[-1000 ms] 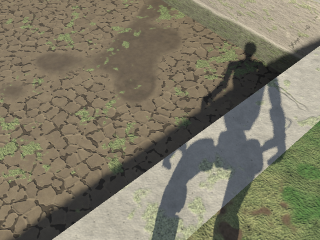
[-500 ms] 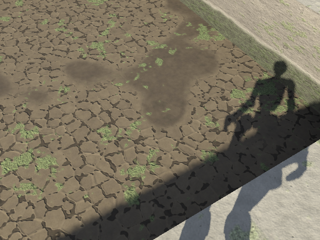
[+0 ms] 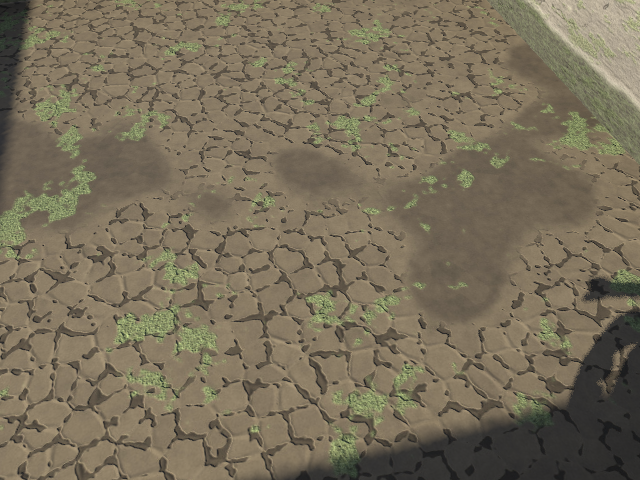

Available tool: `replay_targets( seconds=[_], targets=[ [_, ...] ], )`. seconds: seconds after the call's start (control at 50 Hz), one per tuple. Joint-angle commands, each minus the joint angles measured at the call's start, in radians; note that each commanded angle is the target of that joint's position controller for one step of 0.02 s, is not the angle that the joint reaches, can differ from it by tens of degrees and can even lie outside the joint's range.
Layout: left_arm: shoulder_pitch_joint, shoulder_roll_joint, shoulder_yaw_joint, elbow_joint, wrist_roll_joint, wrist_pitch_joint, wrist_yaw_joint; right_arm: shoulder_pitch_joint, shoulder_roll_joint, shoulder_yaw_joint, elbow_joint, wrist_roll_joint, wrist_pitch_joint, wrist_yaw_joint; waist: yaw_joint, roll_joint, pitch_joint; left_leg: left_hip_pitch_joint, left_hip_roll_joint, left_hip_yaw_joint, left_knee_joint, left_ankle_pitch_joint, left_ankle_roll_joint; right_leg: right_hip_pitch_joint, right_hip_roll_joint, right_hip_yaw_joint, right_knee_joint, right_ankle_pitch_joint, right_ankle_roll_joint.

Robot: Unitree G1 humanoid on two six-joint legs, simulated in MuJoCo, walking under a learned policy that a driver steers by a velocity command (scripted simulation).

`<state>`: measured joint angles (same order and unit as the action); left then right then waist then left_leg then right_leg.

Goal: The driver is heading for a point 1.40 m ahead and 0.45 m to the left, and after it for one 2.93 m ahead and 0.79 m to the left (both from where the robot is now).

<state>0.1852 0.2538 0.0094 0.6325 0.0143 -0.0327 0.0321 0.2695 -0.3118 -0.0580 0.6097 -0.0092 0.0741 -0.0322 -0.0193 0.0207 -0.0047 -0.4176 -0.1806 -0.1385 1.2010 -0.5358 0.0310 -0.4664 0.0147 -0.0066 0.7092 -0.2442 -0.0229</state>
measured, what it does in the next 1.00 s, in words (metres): steps on the spot, turning left: left foot, then right foot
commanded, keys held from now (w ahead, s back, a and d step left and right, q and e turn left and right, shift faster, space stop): w+q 0.58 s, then w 0.42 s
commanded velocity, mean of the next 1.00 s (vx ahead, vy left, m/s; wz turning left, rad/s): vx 0.50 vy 0.00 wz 0.46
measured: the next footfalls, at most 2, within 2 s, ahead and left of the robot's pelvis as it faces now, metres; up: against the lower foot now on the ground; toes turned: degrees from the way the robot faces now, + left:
left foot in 0.26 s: +0.04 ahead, +0.12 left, +0.00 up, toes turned +6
right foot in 0.52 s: +0.11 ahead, -0.06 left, +0.00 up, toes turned +23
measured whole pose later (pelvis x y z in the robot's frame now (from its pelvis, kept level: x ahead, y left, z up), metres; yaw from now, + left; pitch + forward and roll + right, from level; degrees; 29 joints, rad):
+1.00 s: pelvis +0.03 +0.06 +0.01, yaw +26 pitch -1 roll -1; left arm 0.16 0.21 -0.03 0.59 0.03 0.04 -0.02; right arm 0.09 -0.20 0.05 0.60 0.00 0.07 0.00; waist 0.01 -0.01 -0.01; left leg -0.31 -0.09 -0.10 0.63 -0.30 0.04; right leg -0.24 -0.03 -0.04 0.61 -0.35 0.02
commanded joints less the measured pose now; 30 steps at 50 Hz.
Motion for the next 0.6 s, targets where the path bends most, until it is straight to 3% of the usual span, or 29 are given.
replay_targets(
  seconds=[0.02,0.06,0.08,0.12,0.18,0.2,0.22,0.24,0.26,0.28,0.3,0.32,0.34,0.36,0.38,0.4,0.42,0.46,0.5,0.52,0.54,0.56,0.58,0.6],
  targets=[
    [0.0,0.102,0.026,-0.079,0.007,-0.014,0.003,-0.051,-0.057,-0.012,-0.117,-0.015,0.006,0.009,-0.012,-0.135,-0.082,-0.184,0.096,-0.008,0.212,0.075,-0.054,0.126,-0.335,0.364,-0.274,0.395,-0.211],
    [-0.03,0.12,0.03,-0.08,0.015,-0.026,-0.011,-0.034,-0.063,-0.014,-0.105,-0.007,0.034,0.016,-0.041,-0.187,-0.082,-0.101,0.09,0.032,0.185,0.137,-0.072,0.024,-0.279,0.238,-0.287,0.375,-0.179],
    [-0.049,0.119,0.026,-0.082,0.015,-0.031,-0.013,-0.078,-0.071,-0.014,-0.115,-0.003,0.046,0.01,-0.042,-0.174,-0.077,-0.064,0.091,0.028,0.101,0.14,-0.077,0.01,-0.276,0.184,-0.298,0.479,-0.169],
    [-0.034,0.133,0.029,-0.067,0.017,-0.031,-0.021,-0.085,-0.044,0.003,-0.108,-0.004,0.052,0.015,-0.049,-0.165,-0.105,-0.008,0.115,0.068,-0.092,0.137,-0.07,0.049,-0.256,0.095,-0.273,0.472,-0.139],
    [0.009,0.157,0.04,-0.052,0.032,-0.008,-0.024,-0.156,-0.02,0.027,-0.113,-0.005,0.05,0.03,0.004,-0.196,-0.121,0.067,0.123,0.142,-0.355,0.081,-0.039,0.117,-0.252,0.041,-0.245,0.355,-0.111],
    [0.001,0.16,0.044,-0.056,0.028,0.003,-0.023,-0.165,-0.014,0.032,-0.115,-0.003,0.049,0.033,0.004,-0.199,-0.133,0.105,0.124,0.162,-0.425,0.107,-0.026,0.123,-0.255,0.041,-0.238,0.258,-0.099],
    [-0.034,0.156,0.045,-0.065,0.014,0.014,-0.021,-0.143,0.01,0.041,-0.108,-0.005,0.045,0.038,-0.023,-0.176,-0.148,0.196,0.12,0.182,-0.539,0.204,-0.008,0.089,-0.241,0.022,-0.214,0.104,-0.068],
    [-0.048,0.132,0.04,-0.072,0.001,0.027,-0.017,-0.108,0.025,0.047,-0.094,-0.013,0.04,0.044,-0.036,-0.121,-0.153,0.298,0.116,0.155,-0.607,0.204,0.017,0.015,-0.205,-0.009,-0.158,-0.047,-0.022],
    [-0.083,0.07,0.024,-0.101,-0.008,0.044,-0.014,-0.059,-0.016,0.042,-0.092,-0.025,0.035,0.045,-0.058,0.102,-0.107,0.35,0.258,-0.104,-0.721,0.188,0.077,-0.151,-0.106,-0.109,0.098,-0.156,0.043],
    [-0.188,0.118,0.025,-0.2,0.007,0.054,-0.01,-0.007,-0.209,-0.022,-0.089,0.011,0.039,0.042,-0.126,0.317,-0.078,0.341,0.406,-0.467,-0.841,0.181,0.191,-0.375,0.019,-0.048,0.141,-0.342,0.077],
    [-0.263,0.149,0.032,-0.213,0.002,0.053,-0.004,-0.017,-0.218,-0.035,-0.095,0.007,0.038,0.027,-0.143,0.253,-0.022,0.316,0.44,-0.545,-0.875,0.19,0.235,-0.425,-0.003,0.05,0.227,-0.323,0.089],
    [-0.242,0.148,0.035,-0.2,-0.01,0.049,0.0,-0.07,-0.177,-0.021,-0.104,-0.001,0.035,0.01,-0.095,0.216,-0.007,0.284,0.424,-0.506,-0.862,0.223,0.237,-0.418,-0.006,0.077,0.279,-0.255,0.105],
    [-0.199,0.149,0.036,-0.18,-0.011,0.045,0.002,-0.114,-0.136,-0.008,-0.111,-0.006,0.033,0.003,-0.051,0.179,-0.012,0.244,0.391,-0.446,-0.849,0.266,0.209,-0.367,-0.018,0.08,0.288,-0.184,0.116],
    [-0.191,0.125,0.028,-0.19,-0.003,0.045,-0.005,-0.205,-0.087,0.009,-0.13,0.003,0.017,-0.007,0.013,0.127,0.002,0.078,0.297,-0.291,-0.814,0.407,0.142,-0.192,-0.005,0.057,0.206,-0.05,0.129],
    [-0.141,0.071,0.01,-0.169,0.015,0.052,-0.019,-0.254,-0.082,0.018,-0.127,0.0,-0.003,-0.006,0.057,0.156,-0.043,-0.034,0.245,-0.221,-0.828,0.449,0.121,0.001,0.017,0.017,0.194,-0.018,0.111],
    [-0.118,0.07,0.012,-0.151,0.02,0.066,-0.029,-0.284,-0.083,0.015,-0.131,0.002,-0.017,0.002,0.075,0.158,-0.079,-0.055,0.226,-0.204,-0.83,0.409,0.11,0.102,0.048,-0.015,0.201,0.0,0.101],
    [-0.118,0.072,0.012,-0.144,0.023,0.079,-0.032,-0.279,-0.073,0.017,-0.13,0.006,-0.023,0.006,0.067,0.147,-0.078,-0.044,0.221,-0.209,-0.829,0.384,0.109,0.127,0.049,-0.01,0.171,-0.02,0.098],
    [-0.123,0.062,0.004,-0.145,0.013,0.087,-0.032,-0.241,-0.066,0.012,-0.122,0.007,-0.019,0.008,0.05,0.114,-0.056,0.017,0.23,-0.262,-0.815,0.332,0.111,0.156,0.029,0.027,0.014,-0.064,0.081],
    [-0.057,0.008,-0.014,-0.119,0.008,0.072,-0.027,-0.221,-0.069,0.004,-0.117,0.02,-0.003,0.001,0.064,0.056,-0.063,0.007,0.228,-0.307,-0.776,0.239,0.086,0.321,0.001,0.028,-0.21,0.019,0.047],
    [-0.01,0.004,-0.018,-0.113,0.026,0.061,-0.021,-0.183,-0.038,0.009,-0.113,0.034,-0.004,-0.001,0.062,-0.029,-0.1,-0.083,0.201,-0.289,-0.692,0.105,0.056,0.483,-0.074,0.087,-0.23,-0.014,0.019],
    [-0.009,0.093,0.002,-0.12,0.036,0.055,-0.019,-0.164,0.009,0.02,-0.143,0.061,-0.008,0.002,0.055,-0.263,-0.138,-0.226,0.091,-0.163,-0.545,-0.015,0.015,0.592,-0.228,0.28,-0.255,-0.084,-0.017],
    [0.033,0.149,0.028,-0.111,0.022,0.063,-0.022,-0.228,-0.045,0.008,-0.161,0.048,-0.011,-0.002,0.121,-0.302,-0.06,-0.317,0.055,-0.099,-0.466,-0.001,-0.011,0.502,-0.312,0.442,-0.371,-0.146,-0.042],
    [0.017,0.151,0.028,-0.107,0.017,0.066,-0.021,-0.255,-0.083,-0.009,-0.154,0.032,-0.014,-0.003,0.102,-0.213,0.002,-0.311,0.066,-0.103,-0.399,0.053,-0.034,0.417,-0.328,0.466,-0.39,-0.154,-0.064],
    [-0.024,0.121,0.016,-0.118,0.014,0.061,-0.024,-0.253,-0.082,-0.011,-0.135,0.031,-0.015,0.004,0.075,-0.175,0.002,-0.285,0.086,-0.081,-0.357,0.088,-0.045,0.371,-0.304,0.444,-0.407,-0.191,-0.076]
  ],
)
